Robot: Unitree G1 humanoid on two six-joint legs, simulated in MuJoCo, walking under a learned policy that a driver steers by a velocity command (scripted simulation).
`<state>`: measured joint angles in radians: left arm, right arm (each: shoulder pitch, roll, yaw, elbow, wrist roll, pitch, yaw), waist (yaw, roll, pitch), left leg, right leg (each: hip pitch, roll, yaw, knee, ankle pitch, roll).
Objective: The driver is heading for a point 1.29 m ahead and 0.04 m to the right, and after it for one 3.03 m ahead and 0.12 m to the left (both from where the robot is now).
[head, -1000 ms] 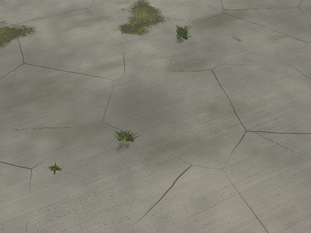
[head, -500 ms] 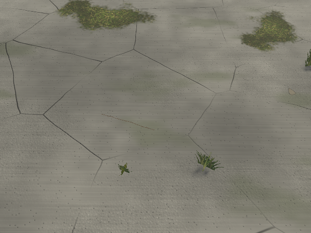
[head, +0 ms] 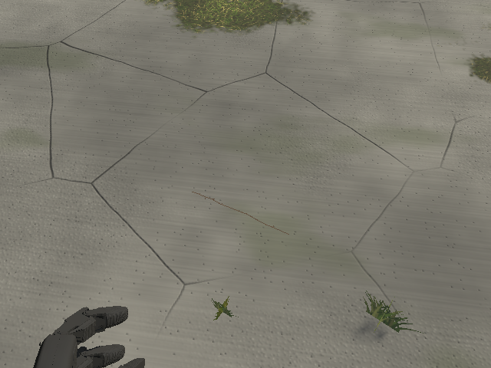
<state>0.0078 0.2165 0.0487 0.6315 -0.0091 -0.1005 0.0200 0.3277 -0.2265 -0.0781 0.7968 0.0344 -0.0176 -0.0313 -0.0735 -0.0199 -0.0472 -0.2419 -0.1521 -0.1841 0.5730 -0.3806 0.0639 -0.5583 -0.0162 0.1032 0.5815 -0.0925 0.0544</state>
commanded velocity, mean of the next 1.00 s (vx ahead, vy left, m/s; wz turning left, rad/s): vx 0.50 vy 0.00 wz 0.15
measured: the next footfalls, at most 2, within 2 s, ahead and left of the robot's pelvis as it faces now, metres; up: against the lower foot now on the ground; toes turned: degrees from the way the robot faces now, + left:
right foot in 0.02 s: +0.16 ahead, -0.13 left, +0.00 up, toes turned +5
left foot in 0.48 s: +0.36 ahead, +0.14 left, +0.00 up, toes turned +7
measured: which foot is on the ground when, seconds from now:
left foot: down 0.00-0.02, up 0.04-0.46, down 0.48-1.00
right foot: up 0.00-0.00, down 0.02-0.50, up 0.52-0.96, down 0.98-1.00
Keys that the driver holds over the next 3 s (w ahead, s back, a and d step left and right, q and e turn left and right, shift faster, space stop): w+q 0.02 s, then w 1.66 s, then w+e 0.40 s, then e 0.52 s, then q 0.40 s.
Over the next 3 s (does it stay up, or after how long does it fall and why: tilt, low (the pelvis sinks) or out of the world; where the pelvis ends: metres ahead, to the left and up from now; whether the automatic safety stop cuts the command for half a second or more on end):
stays up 1.33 0.06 0.01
